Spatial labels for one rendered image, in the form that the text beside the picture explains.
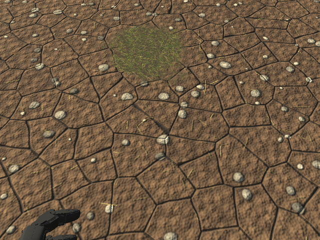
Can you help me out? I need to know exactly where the left robot hand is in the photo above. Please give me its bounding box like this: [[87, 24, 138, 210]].
[[19, 209, 81, 240]]

